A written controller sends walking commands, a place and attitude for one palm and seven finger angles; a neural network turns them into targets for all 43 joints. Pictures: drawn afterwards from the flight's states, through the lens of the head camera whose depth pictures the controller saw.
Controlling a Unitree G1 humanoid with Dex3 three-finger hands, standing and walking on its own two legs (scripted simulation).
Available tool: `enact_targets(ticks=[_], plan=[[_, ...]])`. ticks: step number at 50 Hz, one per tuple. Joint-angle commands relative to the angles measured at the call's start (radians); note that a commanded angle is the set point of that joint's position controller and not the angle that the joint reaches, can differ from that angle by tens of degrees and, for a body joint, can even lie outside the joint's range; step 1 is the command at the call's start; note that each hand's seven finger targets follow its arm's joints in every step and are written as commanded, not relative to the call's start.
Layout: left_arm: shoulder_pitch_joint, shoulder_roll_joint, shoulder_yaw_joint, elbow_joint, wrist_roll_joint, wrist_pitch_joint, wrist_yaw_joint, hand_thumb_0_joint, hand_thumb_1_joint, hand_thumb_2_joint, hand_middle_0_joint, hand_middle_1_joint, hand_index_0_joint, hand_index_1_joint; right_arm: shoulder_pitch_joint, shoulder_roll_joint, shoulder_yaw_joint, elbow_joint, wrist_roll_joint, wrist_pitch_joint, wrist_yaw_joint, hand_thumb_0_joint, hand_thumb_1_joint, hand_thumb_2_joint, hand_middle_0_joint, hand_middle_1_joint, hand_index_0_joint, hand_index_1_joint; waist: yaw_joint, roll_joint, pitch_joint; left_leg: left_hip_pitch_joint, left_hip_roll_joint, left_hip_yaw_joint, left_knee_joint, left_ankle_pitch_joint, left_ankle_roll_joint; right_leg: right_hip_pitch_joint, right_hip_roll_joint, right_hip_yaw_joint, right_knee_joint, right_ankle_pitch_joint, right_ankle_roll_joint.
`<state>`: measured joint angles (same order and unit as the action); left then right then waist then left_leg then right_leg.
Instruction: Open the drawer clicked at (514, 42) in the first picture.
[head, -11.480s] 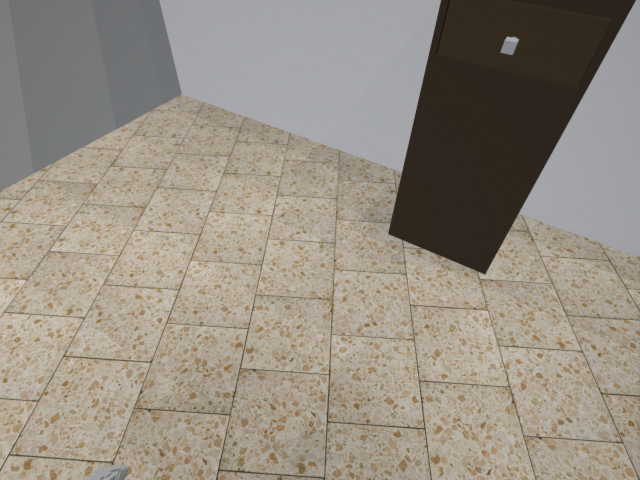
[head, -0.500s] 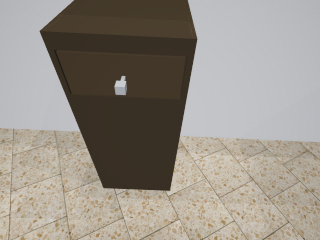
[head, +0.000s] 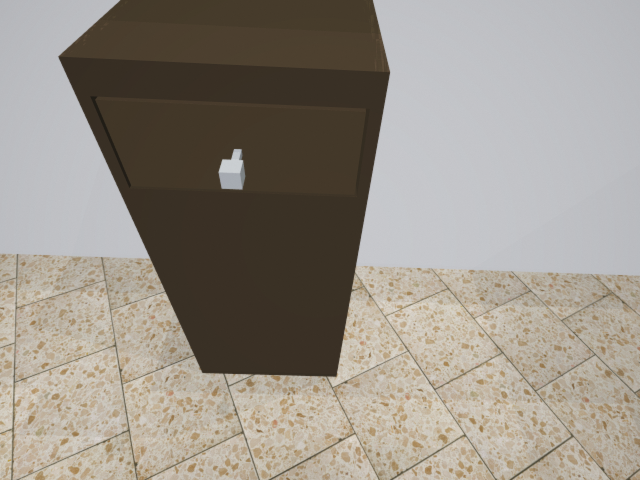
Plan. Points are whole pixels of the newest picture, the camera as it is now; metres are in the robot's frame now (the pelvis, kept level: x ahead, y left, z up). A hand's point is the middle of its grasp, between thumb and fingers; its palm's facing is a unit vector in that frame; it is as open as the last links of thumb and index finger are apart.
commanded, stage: raise the hand with hooked fingers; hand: left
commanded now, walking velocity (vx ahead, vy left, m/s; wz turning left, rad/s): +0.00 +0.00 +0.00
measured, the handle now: (234, 167) +0.52 +0.17 +0.10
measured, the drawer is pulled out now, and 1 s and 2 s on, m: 0.00 0.00 0.00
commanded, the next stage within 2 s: move the hooked fingers above the handle in 1.96 s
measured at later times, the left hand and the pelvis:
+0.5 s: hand (165, 453) +0.16 +0.19 -0.03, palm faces -0.08 -0.19 -0.98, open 9.2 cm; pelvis +0.03 -0.05 -0.02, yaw +0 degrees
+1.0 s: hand (170, 268) +0.31 +0.20 +0.12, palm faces +0.18 -0.08 -0.98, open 12.2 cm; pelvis +0.06 -0.04 +0.00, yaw -2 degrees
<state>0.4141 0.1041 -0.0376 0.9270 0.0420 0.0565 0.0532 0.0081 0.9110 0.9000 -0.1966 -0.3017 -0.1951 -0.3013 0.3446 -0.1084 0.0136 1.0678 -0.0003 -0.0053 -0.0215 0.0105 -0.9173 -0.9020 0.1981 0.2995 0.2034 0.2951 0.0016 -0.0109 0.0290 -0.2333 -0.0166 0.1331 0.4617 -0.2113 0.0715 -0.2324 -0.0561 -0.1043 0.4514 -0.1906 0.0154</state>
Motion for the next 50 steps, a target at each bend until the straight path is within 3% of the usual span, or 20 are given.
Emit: enact_targets(ticks=[1,2,3,6,8,10,12,14,16,19,21,23,26,28,31,34,36,40,46,50], plan=[[-0.274,0.265,0.020,-1.106,0.042,-0.101,0.198,0.000,0.830,0.870,-0.205,-0.345,-0.205,-0.345,-0.154,-0.235,-0.020,-0.322,0.075,-0.326,-0.090,0.000,-0.900,-0.900,0.200,0.300,0.200,0.300,-0.011,0.324,-0.229,0.055,0.114,-0.254,-0.245,-0.340,-0.120,-0.132,0.061,0.012,0.228,-0.195,-0.053],[0.084,0.096,-0.104,-0.868,0.072,0.017,0.207,0.000,0.807,0.860,-0.207,-0.360,-0.207,-0.360,-0.105,-0.181,-0.012,-0.292,0.099,-0.328,-0.079,0.000,-0.900,-0.900,0.200,0.300,0.200,0.300,0.000,0.188,-0.128,0.006,0.089,-0.242,-0.218,-0.344,-0.090,-0.179,0.056,0.014,0.203,-0.192,-0.046],[-0.045,0.067,-0.160,-1.093,0.071,0.026,0.206,0.000,0.783,0.850,-0.208,-0.375,-0.208,-0.375,-0.113,-0.191,-0.018,-0.366,0.101,-0.342,-0.075,0.000,-0.900,-0.900,0.200,0.300,0.200,0.300,-0.011,0.163,-0.075,-0.051,0.073,-0.225,-0.180,-0.335,-0.076,-0.155,0.052,0.017,0.175,-0.154,-0.038],[0.006,0.125,-0.218,-1.216,0.295,0.027,0.243,0.000,0.713,0.820,-0.213,-0.420,-0.213,-0.420,-0.157,-0.250,-0.020,-0.458,0.066,-0.404,-0.064,0.000,-0.900,-0.900,0.200,0.300,0.200,0.300,-0.031,0.102,-0.032,-0.097,0.056,-0.258,-0.082,-0.327,-0.053,-0.213,0.055,0.084,0.116,-0.180,-0.056],[-0.040,0.159,-0.221,-1.184,0.474,0.022,0.286,0.000,0.667,0.800,-0.217,-0.450,-0.217,-0.450,-0.176,-0.266,-0.035,-0.500,0.011,-0.376,-0.050,0.000,-0.900,-0.900,0.200,0.300,0.200,0.300,-0.058,-0.117,0.025,-0.166,0.042,-0.297,-0.026,-0.354,-0.043,-0.295,0.065,0.133,0.084,-0.287,-0.063],[0.178,0.142,-0.181,-1.023,0.636,0.030,0.315,0.000,0.620,0.780,-0.220,-0.480,-0.220,-0.480,-0.230,-0.274,-0.065,-0.575,-0.021,-0.299,-0.014,0.000,-0.900,-0.900,0.200,0.300,0.200,0.300,0.010,-0.281,0.066,-0.210,0.007,-0.220,0.036,-0.248,-0.043,-0.300,0.069,0.133,0.039,-0.387,-0.070],[0.374,0.178,-0.108,-0.932,0.748,0.013,0.305,0.000,0.573,0.760,-0.223,-0.510,-0.223,-0.510,-0.288,-0.270,-0.066,-0.620,-0.023,-0.178,0.029,0.000,-0.900,-0.900,0.200,0.300,0.200,0.300,0.097,-0.313,0.038,-0.226,-0.016,-0.150,0.056,-0.111,-0.054,-0.210,0.068,0.183,0.020,-0.317,-0.083],[0.356,0.250,-0.029,-0.999,0.840,-0.020,0.296,0.000,0.527,0.740,-0.227,-0.540,-0.227,-0.540,-0.352,-0.253,-0.061,-0.674,-0.026,-0.061,0.058,0.000,-0.900,-0.900,0.200,0.300,0.200,0.300,0.133,-0.294,-0.023,-0.239,-0.018,-0.111,0.064,-0.021,-0.060,-0.131,0.067,0.202,0.074,-0.151,-0.092],[0.304,0.341,0.063,-1.095,0.895,-0.054,0.306,0.000,0.480,0.720,-0.230,-0.570,-0.230,-0.570,-0.383,-0.238,-0.057,-0.702,-0.022,0.009,0.077,0.000,-0.900,-0.900,0.200,0.300,0.200,0.300,0.168,-0.205,-0.097,-0.236,-0.017,-0.099,0.074,0.056,-0.062,-0.055,0.068,0.223,0.121,-0.004,-0.094],[0.165,0.389,0.089,-1.290,0.953,-0.072,0.346,0.000,0.410,0.690,-0.235,-0.615,-0.235,-0.615,-0.407,-0.211,-0.047,-0.743,-0.035,0.059,0.083,0.000,-0.900,-0.900,0.200,0.300,0.200,0.300,0.168,0.142,-0.211,-0.139,-0.018,-0.092,0.093,0.111,-0.054,-0.042,0.088,0.270,0.163,0.089,-0.120],[0.028,0.468,0.139,-1.406,0.987,-0.075,0.381,0.000,0.363,0.670,-0.238,-0.645,-0.238,-0.645,-0.377,-0.216,-0.053,-0.735,-0.052,0.064,0.077,0.000,-0.900,-0.900,0.200,0.300,0.200,0.300,0.143,0.244,-0.327,-0.040,-0.019,-0.115,0.143,0.170,-0.051,-0.089,0.094,0.326,0.158,0.110,-0.125],[-0.059,0.460,0.130,-1.450,0.982,-0.073,0.396,0.000,0.317,0.650,-0.242,-0.675,-0.242,-0.675,-0.381,-0.215,-0.052,-0.724,-0.066,0.057,0.068,0.000,-0.900,-0.900,0.200,0.300,0.200,0.300,0.099,0.196,-0.353,0.035,-0.024,-0.126,0.187,0.172,-0.037,-0.148,0.084,0.362,0.109,0.088,-0.118],[-0.220,0.430,0.082,-1.439,0.945,-0.111,0.369,0.000,0.247,0.620,-0.247,-0.720,-0.247,-0.720,-0.392,-0.221,-0.050,-0.687,-0.080,0.038,0.055,0.000,-0.900,-0.900,0.200,0.300,0.200,0.300,0.022,0.058,-0.218,0.047,-0.040,-0.145,0.227,0.107,-0.013,-0.227,0.059,0.373,0.027,0.031,-0.088],[-0.241,0.400,0.049,-1.364,0.905,-0.149,0.328,0.000,0.200,0.600,-0.250,-0.750,-0.250,-0.750,-0.394,-0.227,-0.051,-0.669,-0.078,0.021,0.044,0.000,-0.900,-0.900,0.200,0.300,0.200,0.300,0.001,-0.034,-0.144,0.003,-0.041,-0.146,0.213,0.072,-0.003,-0.199,0.051,0.343,0.010,0.079,-0.063],[-0.182,0.380,0.029,-1.279,0.871,-0.124,0.239,0.000,0.130,0.570,-0.255,-0.795,-0.255,-0.795,-0.412,-0.228,-0.048,-0.656,-0.056,0.031,0.039,0.000,-0.900,-0.900,0.200,0.300,0.200,0.300,0.033,-0.074,-0.148,-0.024,-0.041,-0.139,0.160,0.097,-0.004,-0.099,0.043,0.314,0.002,0.203,-0.044],[-0.090,0.489,0.117,-1.277,0.880,-0.058,0.174,0.000,0.060,0.540,-0.260,-0.840,-0.260,-0.840,-0.394,-0.232,-0.036,-0.656,-0.042,0.069,0.043,0.000,-0.900,-0.900,0.200,0.300,0.200,0.300,0.097,-0.099,-0.249,-0.060,-0.036,-0.119,0.088,0.160,-0.020,0.095,0.029,0.281,0.044,0.413,-0.026],[-0.046,0.578,0.204,-1.288,0.889,-0.034,0.165,0.000,0.013,0.520,-0.263,-0.870,-0.263,-0.870,-0.417,-0.237,-0.016,-0.668,-0.030,0.077,0.043,0.000,-0.900,-0.900,0.200,0.300,0.200,0.300,0.130,-0.053,-0.282,-0.070,-0.034,-0.114,0.067,0.193,-0.032,0.183,0.027,0.295,0.071,0.520,-0.021],[-0.126,0.612,0.242,-1.397,0.884,-0.023,0.164,0.000,-0.080,0.480,-0.270,-0.930,-0.270,-0.930,-0.430,-0.232,-0.005,-0.668,-0.020,0.089,0.040,0.000,-0.900,-0.900,0.200,0.300,0.200,0.300,0.128,0.042,-0.308,-0.060,-0.034,-0.124,0.037,0.237,-0.037,0.249,0.013,0.282,0.073,0.609,-0.017],[-0.229,0.587,0.259,-1.446,0.786,-0.031,0.156,0.000,-0.220,0.420,-0.280,-1.020,-0.280,-1.020,-0.421,-0.231,-0.039,-0.651,0.005,0.060,0.021,0.000,-0.900,-0.900,0.200,0.300,0.200,0.300,0.096,-0.014,-0.292,-0.020,-0.043,-0.143,0.020,0.209,-0.028,0.220,0.017,0.254,0.042,0.549,-0.008],[-0.282,0.584,0.220,-1.364,0.789,0.026,0.094,0.000,-0.313,0.380,-0.287,-1.080,-0.287,-1.080,-0.405,-0.245,-0.055,-0.627,0.017,0.071,0.025,0.000,-0.900,-0.900,0.200,0.300,0.200,0.300,0.087,-0.047,-0.243,-0.015,-0.044,-0.123,-0.004,0.243,-0.027,0.203,0.018,0.207,0.034,0.523,-0.005]])
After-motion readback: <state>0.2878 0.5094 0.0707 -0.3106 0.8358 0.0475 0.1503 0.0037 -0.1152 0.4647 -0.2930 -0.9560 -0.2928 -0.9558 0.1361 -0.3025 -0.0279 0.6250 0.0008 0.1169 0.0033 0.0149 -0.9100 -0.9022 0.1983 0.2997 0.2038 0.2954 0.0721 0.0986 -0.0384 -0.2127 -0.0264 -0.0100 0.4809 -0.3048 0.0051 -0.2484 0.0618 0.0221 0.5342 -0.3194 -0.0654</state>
